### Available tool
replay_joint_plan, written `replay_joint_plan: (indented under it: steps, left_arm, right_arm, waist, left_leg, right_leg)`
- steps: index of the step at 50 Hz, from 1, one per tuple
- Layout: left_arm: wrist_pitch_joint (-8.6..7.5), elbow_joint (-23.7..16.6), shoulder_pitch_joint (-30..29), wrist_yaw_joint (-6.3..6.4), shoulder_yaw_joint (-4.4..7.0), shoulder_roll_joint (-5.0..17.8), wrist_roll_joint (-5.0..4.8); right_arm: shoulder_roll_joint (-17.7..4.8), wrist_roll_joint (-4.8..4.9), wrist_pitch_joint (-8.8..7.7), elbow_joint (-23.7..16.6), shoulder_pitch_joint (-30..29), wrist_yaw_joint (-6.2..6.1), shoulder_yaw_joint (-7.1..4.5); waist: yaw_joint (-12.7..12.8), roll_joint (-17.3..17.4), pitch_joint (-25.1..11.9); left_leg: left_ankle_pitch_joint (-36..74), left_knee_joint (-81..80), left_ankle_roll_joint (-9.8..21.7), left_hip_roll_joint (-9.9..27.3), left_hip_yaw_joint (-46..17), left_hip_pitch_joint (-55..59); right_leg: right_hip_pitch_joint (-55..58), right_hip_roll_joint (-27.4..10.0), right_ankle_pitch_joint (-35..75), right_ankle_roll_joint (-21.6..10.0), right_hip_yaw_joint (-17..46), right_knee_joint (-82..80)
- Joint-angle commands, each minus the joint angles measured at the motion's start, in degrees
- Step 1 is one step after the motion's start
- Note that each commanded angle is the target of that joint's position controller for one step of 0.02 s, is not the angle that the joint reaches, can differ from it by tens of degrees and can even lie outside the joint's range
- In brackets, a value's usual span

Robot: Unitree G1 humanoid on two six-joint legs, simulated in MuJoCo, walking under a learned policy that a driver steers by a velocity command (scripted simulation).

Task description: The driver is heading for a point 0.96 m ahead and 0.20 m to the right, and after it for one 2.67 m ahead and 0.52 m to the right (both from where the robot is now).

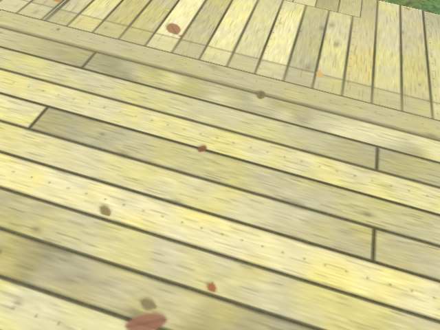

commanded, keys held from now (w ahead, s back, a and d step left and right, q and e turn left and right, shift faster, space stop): w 0.64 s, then w+e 0.36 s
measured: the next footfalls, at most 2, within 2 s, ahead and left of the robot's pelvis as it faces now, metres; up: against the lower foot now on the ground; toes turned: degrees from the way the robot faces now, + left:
right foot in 0.32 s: +0.36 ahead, -0.14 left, +0.00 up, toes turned -1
left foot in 0.80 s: +0.67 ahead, +0.12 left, +0.00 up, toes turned +1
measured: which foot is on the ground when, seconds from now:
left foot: down 0.00-0.34, up 0.36-0.78, down 0.80-1.00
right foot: up 0.00-0.30, down 0.32-0.82, up 0.84-1.00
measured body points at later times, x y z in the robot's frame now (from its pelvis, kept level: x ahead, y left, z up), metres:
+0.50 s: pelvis +0.29 -0.05 -0.01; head +0.32 -0.04 +0.43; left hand +0.37 +0.22 -0.15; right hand +0.37 -0.32 -0.14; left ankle +0.25 +0.09 -0.66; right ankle +0.32 -0.14 -0.75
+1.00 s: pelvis +0.59 +0.03 -0.01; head +0.62 +0.04 +0.44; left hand +0.70 +0.30 -0.15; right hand +0.66 -0.25 -0.13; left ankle +0.63 +0.12 -0.75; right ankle +0.56 -0.13 -0.67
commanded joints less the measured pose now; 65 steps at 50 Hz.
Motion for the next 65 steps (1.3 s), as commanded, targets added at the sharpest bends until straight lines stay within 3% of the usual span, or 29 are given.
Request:
replay_joint_plan:
  steps: [1,9,12,14,15,16,17,18,19,21,22,24,26,28,31,35,38,40,41,42,43,44,45,48,51,55,61,63,65]
  left_arm:
    - [-1.4,-4.3,-7.8,-1.07,-0.01,1.8,-0.17]
    - [-2.64,-9.0,-17.6,-3.57,-2.22,0.3,-0.6]
    - [-3.19,-9.9,-16.4,-4.47,-2.38,1.1,-0.8]
    - [-3.09,-8.6,-8.4,-4.0,-1.08,4.1,-0.58]
    - [-2.86,-5.9,1.9,-3.35,0.05,6.4,-0.67]
    - [-2.52,-3.4,14.3,-2.59,0.76,8.9,0.2]
    - [-2.14,-1.0,21.8,-2.56,1.83,12.9,0.62]
    - [-1.99,0.1,22.0,-2.56,0.1,7.1,0.24]
    - [-1.84,-0.5,15.8,-2.09,-0.63,5.0,-0.22]
    - [-2.0,-1.8,8.0,-2.05,-1.64,2.1,0.53]
    - [-2.32,-1.8,6.7,-2.17,-2.02,1.4,1.28]
    - [-2.55,-1.1,6.2,-2.39,-2.1,1.3,0.96]
    - [-2.84,-0.3,7.0,-2.08,-1.88,2.6,0.72]
    - [-2.66,0.3,8.6,-1.39,-1.53,4.0,0.57]
    - [-2.24,0.8,11.8,-0.77,-1.35,5.1,-0.03]
    - [-1.16,2.9,17.8,-0.52,-0.98,6.3,-1.17]
    - [0.07,2.8,17.7,-0.16,-0.46,7.6,-1.03]
    - [0.41,1.9,16.8,-0.15,-1.43,5.3,-0.12]
    - [-0.13,0.1,20.8,-0.37,-3.07,-0.5,0.75]
    - [-1.03,0.4,24.6,-0.55,-3.99,-3.0,-0.6]
    - [-1.38,0.1,20.8,-0.56,-2.2,3.9,-2.24]
    - [-1.4,-1.4,16.2,-0.44,-1.79,5.0,-2.6]
    - [-1.16,-1.7,14.0,-0.16,-1.67,4.4,-1.81]
    - [1.19,-1.5,15.8,-0.28,-1.16,1.5,-1.47]
    - [2.6,-3.4,13.2,-0.34,-1.16,0.1,-1.03]
    - [2.24,-5.7,7.6,-1.49,-1.48,-0.8,-0.5]
    - [2.02,-10.6,-2.8,-3.53,-2.18,-1.0,-0.37]
    - [2.1,-11.8,-2.7,-4.01,-1.7,0.1,-0.48]
    - [2.34,-11.2,3.5,-3.96,-0.2,2.7,-0.8]
  right_arm:
    - [-8.9,-0.22,-1.14,-2.0,0.9,-0.62,-1.61]
    - [-9.0,0.09,-0.39,1.2,7.8,-0.7,-1.3]
    - [-10.1,0.33,0.29,1.5,7.6,-0.89,-1.56]
    - [-11.6,0.06,0.66,1.0,5.9,-1.01,-1.92]
    - [-11.6,-0.06,0.96,0.5,4.1,-0.99,-1.78]
    - [-10.6,-0.78,0.74,-0.7,2.8,-0.82,-1.19]
    - [-2.2,-0.68,-0.42,-0.8,10.5,0.02,0.86]
    - [-6.6,0.85,-2.0,0.2,7.2,0.18,0.04]
    - [-10.4,2.53,-2.79,-2.5,0.1,0.37,-1.15]
    - [-9.6,1.51,-3.13,-3.6,-5.6,0.01,-1.29]
    - [-8.5,1.0,-2.53,-3.4,-4.2,-0.11,-1.52]
    - [-5.1,0.9,-1.26,-3.1,-2.1,-0.17,-1.06]
    - [-5.0,0.41,-0.68,-4.6,-4.9,-0.39,-1.0]
    - [-5.3,-0.32,-0.89,-6.4,-9.6,-0.25,-0.87]
    - [-3.9,-0.14,-1.68,-8.6,-17.7,0.61,0.06]
    - [-5.4,0.58,-2.08,-11.5,-24.6,1.72,0.11]
    - [-8.5,0.61,-2.67,-11.8,-22.1,2.24,-0.93]
    - [-13.4,0.15,-2.96,-8.1,-6.9,1.55,-3.36]
    - [-18.8,-1.38,-2.76,-7.2,1.1,1.01,-4.64]
    - [-18.1,-1.02,-2.25,-6.3,3.3,1.23,-4.4]
    - [-12.9,-0.71,-2.22,-6.9,0.7,1.27,-2.87]
    - [-10.8,-0.56,-2.26,-7.6,-3.5,1.04,-2.16]
    - [-9.4,-0.83,-2.49,-7.7,-7.5,1.15,-1.68]
    - [-6.9,-1.24,-3.38,-7.3,-12.6,1.27,-1.33]
    - [-8.3,-1.33,-3.83,-6.1,-12.3,0.68,-1.99]
    - [-10.0,-1.36,-3.24,-5.1,-10.9,-0.27,-2.62]
    - [-12.6,0.15,-1.33,-3.3,-6.1,-0.71,-3.7]
    - [-13.7,0.66,-0.46,-3.4,-6.5,-0.79,-4.08]
    - [-15.3,1.11,0.5,-3.9,-7.8,-1.02,-4.48]
  waist:
    - [-0.5,8.7,2.4]
    - [-4.5,8.7,9.0]
    - [-2.6,9.8,8.0]
    - [2.1,12.6,1.1]
    - [7.5,12.4,-5.3]
    - [12.5,9.6,-14.2]
    - [9.3,-9.3,-25.9]
    - [11.2,-9.5,-25.6]
    - [10.0,-7.8,-13.7]
    - [5.9,1.6,-3.1]
    - [3.3,0.5,-1.9]
    - [1.2,-1.6,-0.4]
    - [0.8,-1.6,2.0]
    - [1.7,-1.0,2.8]
    - [4.5,-0.5,3.4]
    - [6.5,-0.5,4.3]
    - [3.4,-2.0,2.4]
    - [-4.2,-1.1,-7.8]
    - [-4.4,8.7,-17.9]
    - [-3.3,21.1,-25.6]
    - [-4.0,14.5,-18.8]
    - [-3.2,11.4,-11.3]
    - [-1.5,7.3,-6.7]
    - [2.8,8.5,-2.1]
    - [3.6,6.1,0.6]
    - [2.3,4.9,2.4]
    - [-1.2,3.9,5.7]
    - [0.2,5.1,4.7]
    - [4.4,7.2,-0.2]
  left_leg:
    - [3.9,-8.1,4.7,11.5,-9.8,5.1]
    - [14.7,-5.9,6.1,13.7,-7.7,9.6]
    - [27.4,-2.5,5.6,15.0,-7.1,11.6]
    - [53.9,6.3,4.3,14.1,-5.4,11.9]
    - [60.3,16.7,2.8,12.0,-3.4,8.3]
    - [46.8,32.0,1.5,10.1,-3.5,-5.2]
    - [2.6,57.3,-3.0,-1.4,-1.7,-28.6]
    - [-17.9,64.5,-1.8,-2.9,-8.9,-34.4]
    - [-15.2,65.9,-1.1,1.1,-6.6,-39.3]
    - [-7.1,59.6,-0.8,6.4,-2.2,-35.6]
    - [-5.2,57.3,-0.8,8.2,-2.4,-31.9]
    - [-4.5,53.5,-1.4,9.4,-1.7,-29.3]
    - [-1.4,48.1,-2.8,10.3,-0.5,-31.7]
    - [6.1,40.0,-3.9,10.5,0.7,-33.6]
    - [17.7,24.5,-3.9,7.6,3.7,-29.0]
    - [18.0,16.1,-3.5,5.6,2.3,-29.5]
    - [11.4,13.2,-2.1,4.0,2.0,-24.4]
    - [10.1,13.8,1.1,4.6,2.0,-1.9]
    - [6.0,14.9,7.0,18.9,-15.4,20.0]
    - [-3.8,5.4,11.9,26.6,-36.9,27.6]
    - [-8.2,3.3,9.5,24.4,-32.9,22.6]
    - [-5.5,2.6,7.5,22.8,-24.0,14.9]
    - [-0.6,0.5,6.7,20.6,-17.8,6.8]
    - [6.4,-5.0,6.0,17.1,-6.1,-4.2]
    - [12.3,-7.4,6.7,17.1,0.8,-5.3]
    - [14.5,-8.4,5.8,15.5,8.7,-3.3]
    - [18.2,-5.7,4.5,17.9,14.1,5.8]
    - [29.9,-1.1,3.5,18.6,15.6,8.7]
    - [49.2,10.1,2.1,18.0,17.1,9.4]
  right_leg:
    - [-7.7,0.0,7.7,0.5,0.2,-5.8]
    - [-9.1,1.1,5.2,-1.0,-3.6,-15.9]
    - [-3.6,2.7,1.1,-3.1,-5.2,-18.6]
    - [9.7,6.6,-1.7,-5.3,-7.9,-17.7]
    - [23.7,6.7,1.2,-7.5,-7.6,-18.4]
    - [44.8,-2.2,1.4,-11.4,2.2,-15.1]
    - [68.1,-18.8,-10.6,-21.4,31.5,-18.4]
    - [66.2,-19.6,-14.0,-20.3,41.1,-27.1]
    - [56.6,-17.4,-13.7,-17.2,30.9,-28.7]
    - [36.9,-13.1,-4.5,-15.0,18.6,-32.7]
    - [31.4,-11.2,-2.8,-14.4,15.0,-34.7]
    - [25.6,-9.8,-2.4,-14.9,11.2,-38.3]
    - [22.6,-9.3,1.0,-15.1,7.6,-40.2]
    - [22.7,-8.0,4.2,-14.5,4.3,-40.7]
    - [22.3,-5.0,5.3,-11.9,-0.4,-40.4]
    - [30.5,-8.7,3.2,-11.2,3.2,-36.9]
    - [35.3,-11.0,7.6,-9.5,6.2,-30.8]
    - [29.3,-5.8,14.2,-6.2,2.9,-11.8]
    - [11.1,1.2,-2.3,-2.7,-1.2,9.9]
    - [-0.9,6.0,-30.7,-1.4,2.3,23.9]
    - [-5.9,2.6,-29.3,-2.0,6.4,29.5]
    - [-7.9,0.0,-24.5,-2.5,4.6,29.9]
    - [-5.9,-2.3,-20.0,-2.4,4.1,27.3]
    - [0.9,-5.2,-14.0,-2.0,4.3,22.2]
    - [-2.4,-5.7,-9.0,-1.1,4.6,18.0]
    - [-3.4,-4.9,2.0,-0.5,2.6,4.7]
    - [-4.6,-3.1,1.0,-2.7,-3.1,-7.1]
    - [-2.0,-1.0,-4.2,-4.6,-5.4,-8.6]
    - [8.0,3.6,-9.7,-7.1,-8.9,-8.5]
Over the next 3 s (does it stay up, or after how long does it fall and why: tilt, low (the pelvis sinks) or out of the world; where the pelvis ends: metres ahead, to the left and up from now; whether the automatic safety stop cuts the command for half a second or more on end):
stays up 1.00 -0.11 -0.02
